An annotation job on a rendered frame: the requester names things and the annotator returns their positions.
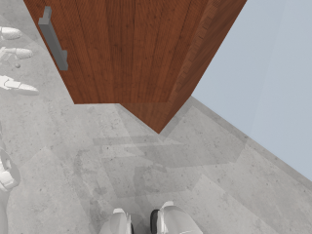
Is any left robot thigh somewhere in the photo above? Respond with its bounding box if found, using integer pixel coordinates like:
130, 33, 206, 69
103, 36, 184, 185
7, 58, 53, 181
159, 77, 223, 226
98, 212, 132, 234

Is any robot right shin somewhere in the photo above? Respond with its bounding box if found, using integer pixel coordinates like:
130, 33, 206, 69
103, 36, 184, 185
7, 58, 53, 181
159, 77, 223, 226
156, 201, 174, 234

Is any cupboard door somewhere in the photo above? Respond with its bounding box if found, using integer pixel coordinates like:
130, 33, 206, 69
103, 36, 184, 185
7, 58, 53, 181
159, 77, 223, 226
23, 0, 209, 104

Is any robot left upper arm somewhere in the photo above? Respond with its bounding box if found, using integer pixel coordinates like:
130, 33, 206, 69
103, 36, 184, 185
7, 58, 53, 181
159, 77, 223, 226
0, 149, 20, 234

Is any robot left hand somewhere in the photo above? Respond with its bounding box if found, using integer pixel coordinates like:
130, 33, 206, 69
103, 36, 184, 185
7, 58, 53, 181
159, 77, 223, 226
0, 26, 40, 97

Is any handle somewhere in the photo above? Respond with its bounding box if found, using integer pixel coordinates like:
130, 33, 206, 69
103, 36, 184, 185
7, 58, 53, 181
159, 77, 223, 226
38, 6, 68, 71

